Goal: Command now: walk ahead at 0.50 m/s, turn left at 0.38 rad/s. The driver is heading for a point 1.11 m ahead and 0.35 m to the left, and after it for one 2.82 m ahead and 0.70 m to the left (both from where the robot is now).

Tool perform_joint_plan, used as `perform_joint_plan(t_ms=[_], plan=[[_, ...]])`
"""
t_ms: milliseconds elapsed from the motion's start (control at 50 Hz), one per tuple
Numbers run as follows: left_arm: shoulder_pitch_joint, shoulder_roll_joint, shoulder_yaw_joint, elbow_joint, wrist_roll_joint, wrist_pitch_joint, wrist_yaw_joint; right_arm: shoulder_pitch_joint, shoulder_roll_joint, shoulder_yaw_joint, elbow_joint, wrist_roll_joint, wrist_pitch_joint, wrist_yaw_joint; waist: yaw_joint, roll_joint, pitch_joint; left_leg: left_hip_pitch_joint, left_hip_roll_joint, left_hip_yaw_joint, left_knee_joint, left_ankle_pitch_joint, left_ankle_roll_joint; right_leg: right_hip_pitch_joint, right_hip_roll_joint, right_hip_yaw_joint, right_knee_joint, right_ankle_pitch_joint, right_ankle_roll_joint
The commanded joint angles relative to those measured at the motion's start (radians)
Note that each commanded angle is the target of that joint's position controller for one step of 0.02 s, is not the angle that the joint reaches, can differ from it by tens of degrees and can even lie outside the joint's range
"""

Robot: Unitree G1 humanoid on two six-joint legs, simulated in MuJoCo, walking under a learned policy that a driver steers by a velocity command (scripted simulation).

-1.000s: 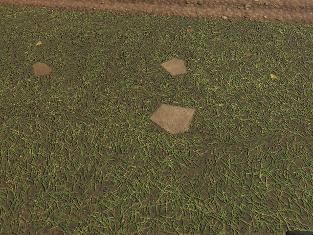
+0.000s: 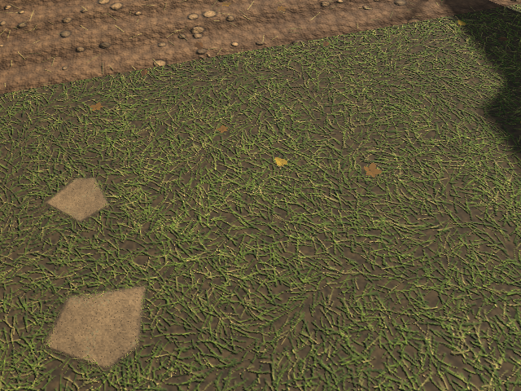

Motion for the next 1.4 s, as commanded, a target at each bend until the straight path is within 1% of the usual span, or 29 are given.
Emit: perform_joint_plan(t_ms=[20, 180, 240, 260, 280, 300, 320, 360, 500, 540, 640, 700, 760, 800, 920, 960, 980, 1000, 1020, 1040, 1060, 1080, 1120, 1140, 1160, 1180, 1220, 1300, 1400], plan=[[-0.085, 0.155, 0.030, -0.076, -0.011, -0.049, 0.041, 0.017, -0.031, 0.000, -0.090, -0.022, -0.002, 0.013, -0.018, -0.227, -0.037, 0.007, 0.060, -0.074, -0.255, 0.130, 0.013, 0.027, -0.330, 0.230, -0.361, 0.596, -0.153], [-0.009, 0.230, 0.056, -0.053, -0.047, 0.023, 0.086, -0.182, -0.022, -0.011, -0.199, -0.029, 0.011, 0.098, 0.016, -0.113, 0.026, 0.090, -0.062, 0.153, -0.572, 0.135, 0.141, 0.236, -0.302, -0.026, -0.307, 0.855, -0.071], [-0.055, 0.275, 0.064, -0.065, -0.046, 0.044, 0.095, 0.116, -0.120, -0.067, -0.133, -0.028, 0.013, 0.098, -0.162, -0.105, -0.141, 0.523, -0.175, 0.203, -0.671, 0.126, 0.210, 0.191, -0.237, -0.083, 0.119, 1.031, -0.018], [-0.044, 0.228, 0.051, -0.084, -0.016, 0.040, 0.092, 0.204, -0.212, -0.093, -0.111, -0.017, 0.021, 0.074, -0.165, 0.093, -0.181, 0.714, -0.033, -0.066, -0.737, 0.171, 0.267, -0.025, -0.133, -0.099, 0.495, 0.543, 0.031], [0.044, 0.099, 0.014, -0.138, -0.006, 0.008, 0.061, 0.140, -0.267, -0.083, -0.146, -0.012, 0.003, 0.081, -0.031, 0.258, -0.314, 0.947, 0.167, -0.664, -0.921, -0.066, 0.460, -0.369, 0.067, 0.115, 0.777, -0.198, 0.057], [-0.090, 0.200, 0.034, -0.162, -0.049, -0.025, 0.043, 0.156, -0.196, -0.067, -0.161, -0.016, -0.008, 0.088, -0.107, 0.140, -0.314, 0.966, 0.204, -0.747, -1.042, -0.206, 0.446, -0.504, 0.039, 0.243, 0.795, -0.167, 0.031], [-0.141, 0.227, 0.043, -0.183, -0.073, -0.040, 0.041, 0.108, -0.169, -0.058, -0.164, -0.029, -0.021, 0.086, -0.083, 0.068, -0.173, 0.842, 0.193, -0.613, -1.048, -0.142, 0.394, -0.545, -0.001, 0.238, 0.720, -0.077, 0.003], [-0.130, 0.206, 0.046, -0.156, -0.032, -0.038, 0.063, -0.009, -0.135, -0.048, -0.184, -0.034, -0.035, 0.079, 0.000, -0.060, -0.097, 0.603, 0.095, -0.375, -1.007, 0.139, 0.311, -0.408, -0.081, 0.232, 0.540, 0.051, 0.005], [-0.287, 0.130, 0.027, -0.243, 0.005, 0.011, 0.075, 0.070, -0.172, -0.053, -0.155, -0.028, -0.027, 0.022, -0.008, -0.018, -0.120, 0.448, -0.005, -0.204, -1.028, 0.419, 0.271, -0.255, -0.038, 0.195, 0.152, 0.355, 0.081], [-0.226, 0.155, 0.035, -0.223, -0.003, 0.001, 0.050, 0.078, -0.172, -0.053, -0.165, -0.058, -0.018, 0.017, 0.002, 0.012, -0.193, 0.464, 0.002, -0.204, -0.965, 0.495, 0.256, -0.203, -0.019, 0.197, 0.244, 0.501, 0.071], [-0.370, 0.207, 0.048, -0.309, -0.033, -0.032, 0.017, 0.207, -0.129, -0.034, -0.154, -0.037, -0.022, 0.027, -0.049, 0.006, -0.086, 0.713, 0.052, -0.419, -0.897, 0.246, 0.311, -0.566, -0.035, 0.282, 0.213, 0.351, 0.026], [-0.476, 0.233, 0.061, -0.353, -0.054, -0.071, -0.018, 0.329, -0.151, -0.043, -0.093, -0.011, -0.026, -0.012, -0.103, 0.048, -0.036, 0.998, 0.112, -0.551, -0.830, 0.141, 0.322, -0.877, -0.065, 0.389, 0.113, 0.280, 0.015], [-0.466, 0.157, 0.036, -0.376, -0.006, -0.078, -0.040, 0.228, -0.144, -0.032, -0.094, -0.015, -0.019, -0.048, -0.077, 0.045, -0.015, 0.568, -0.004, -0.431, -0.779, 0.045, 0.283, -0.516, -0.013, 0.316, -0.021, 0.696, 0.018], [-0.419, 0.125, 0.020, -0.376, -0.003, -0.072, -0.046, 0.170, -0.149, -0.031, -0.119, -0.020, -0.016, -0.048, -0.059, 0.023, -0.012, 0.371, -0.054, -0.397, -0.736, -0.050, 0.253, -0.328, 0.008, 0.283, -0.035, 0.758, 0.014], [-0.264, 0.182, 0.041, -0.330, -0.038, -0.043, -0.026, 0.192, -0.121, -0.026, -0.094, 0.003, 0.007, -0.060, -0.061, -0.012, -0.003, 0.528, -0.104, -0.339, -0.436, -0.094, 0.139, -0.135, -0.121, 0.316, -0.334, 0.905, 0.059], [-0.016, 0.229, 0.071, -0.226, -0.036, -0.043, -0.010, 0.178, -0.098, -0.012, -0.057, -0.009, 0.008, -0.036, 0.036, -0.053, -0.089, 0.529, -0.152, -0.234, -0.088, 0.002, 0.090, 0.123, -0.129, 0.220, -0.441, 1.028, 0.068], [0.175, 0.230, 0.075, -0.159, -0.039, -0.033, -0.005, 0.211, -0.062, -0.003, -0.017, -0.026, -0.004, -0.009, 0.115, -0.114, -0.143, 0.303, -0.197, -0.188, 0.204, -0.253, 0.048, 0.408, -0.193, 0.276, -0.387, 0.994, 0.038], [0.354, 0.252, 0.052, -0.103, 0.005, -0.045, -0.024, 0.277, 0.036, 0.017, 0.004, -0.026, -0.017, 0.021, 0.143, -0.326, -0.246, -0.043, -0.290, -0.183, 0.643, -0.721, 0.018, 0.767, -0.237, 0.275, 0.000, 1.295, 0.042], [0.333, 0.325, 0.070, -0.061, -0.003, -0.040, -0.032, 0.485, 0.042, 0.027, -0.008, -0.001, -0.037, 0.026, 0.001, -0.692, -0.306, -0.253, -0.247, -0.171, 0.866, -0.635, -0.011, 0.850, -0.296, 0.452, 0.067, 1.460, 0.002], [0.323, 0.284, 0.064, -0.074, -0.009, -0.013, -0.029, 0.456, -0.016, 0.028, -0.009, 0.003, -0.046, 0.021, 0.036, -0.603, -0.337, -0.347, -0.198, -0.120, 0.916, -0.567, -0.027, 0.803, -0.324, 0.493, 0.006, 1.291, -0.046], [0.285, 0.324, 0.077, -0.057, -0.020, 0.009, -0.020, 0.373, -0.035, 0.034, -0.067, 0.033, -0.058, 0.011, 0.021, -0.394, -0.410, -0.400, -0.184, -0.059, 0.950, -0.443, -0.020, 0.747, -0.432, 0.701, -0.141, 0.734, -0.200], [0.210, 0.299, 0.066, -0.061, -0.039, 0.021, 0.000, 0.223, -0.039, 0.034, -0.105, 0.040, -0.045, -0.011, 0.022, -0.188, -0.323, -0.419, -0.115, 0.046, 0.859, -0.317, -0.014, 0.550, -0.433, 0.831, -0.342, 0.274, -0.255], [0.050, 0.184, 0.007, -0.093, 0.001, -0.021, 0.009, 0.011, -0.063, 0.035, -0.164, 0.013, -0.031, -0.023, 0.001, -0.007, -0.114, -0.309, -0.026, -0.070, 0.653, -0.204, 0.060, 0.152, -0.445, 0.749, -0.332, 0.378, -0.261], [0.050, 0.098, -0.018, -0.060, -0.009, -0.031, 0.011, -0.035, -0.008, 0.041, -0.179, -0.009, -0.035, -0.011, -0.015, -0.093, -0.048, -0.335, -0.025, -0.113, 0.557, -0.147, 0.096, 0.075, -0.378, 0.639, -0.292, 0.445, -0.205], [0.034, 0.078, -0.028, -0.062, -0.012, -0.039, 0.012, -0.038, -0.031, 0.032, -0.185, -0.016, -0.041, 0.006, -0.047, -0.153, -0.019, -0.322, -0.003, -0.109, 0.306, -0.012, 0.125, 0.036, -0.272, 0.508, -0.309, 0.407, -0.117], [-0.003, 0.116, -0.023, -0.082, -0.014, -0.036, 0.031, -0.098, -0.047, 0.025, -0.214, -0.039, -0.047, 0.017, -0.050, -0.172, 0.026, -0.125, -0.013, 0.002, -0.068, 0.146, 0.093, -0.140, -0.142, 0.326, -0.431, 0.408, -0.077], [0.086, 0.150, -0.021, -0.058, -0.013, -0.036, 0.064, -0.181, 0.011, 0.031, -0.227, -0.074, -0.061, 0.023, 0.001, -0.201, -0.034, 0.079, -0.055, 0.075, -0.336, 0.350, 0.021, -0.128, -0.114, 0.279, -0.452, 0.685, -0.088], [0.224, 0.175, -0.005, -0.018, -0.059, -0.006, 0.084, -0.307, 0.051, 0.046, -0.258, -0.029, -0.052, 0.054, 0.071, -0.148, -0.008, 0.027, -0.089, 0.097, -0.671, 0.344, 0.014, 0.185, -0.183, 0.304, -0.464, 0.795, -0.071], [0.317, 0.146, 0.003, 0.004, -0.034, 0.042, 0.085, -0.438, 0.044, 0.038, -0.295, -0.022, -0.064, 0.099, 0.098, -0.136, -0.007, -0.002, -0.131, 0.122, -0.785, 0.204, 0.088, 0.424, -0.210, 0.293, -0.343, 0.926, -0.069]])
